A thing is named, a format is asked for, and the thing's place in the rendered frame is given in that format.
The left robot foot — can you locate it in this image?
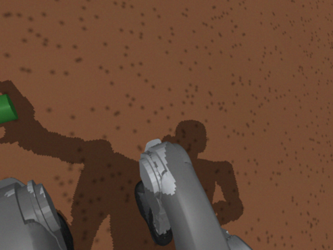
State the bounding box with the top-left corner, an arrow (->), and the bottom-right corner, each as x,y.
57,212 -> 74,250

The right robot foot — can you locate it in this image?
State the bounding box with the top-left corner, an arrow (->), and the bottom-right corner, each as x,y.
134,180 -> 173,246

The right robot hand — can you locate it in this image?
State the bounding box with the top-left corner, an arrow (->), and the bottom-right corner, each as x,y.
222,228 -> 253,250

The bottle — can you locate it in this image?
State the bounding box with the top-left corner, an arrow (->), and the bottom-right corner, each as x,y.
0,94 -> 18,124

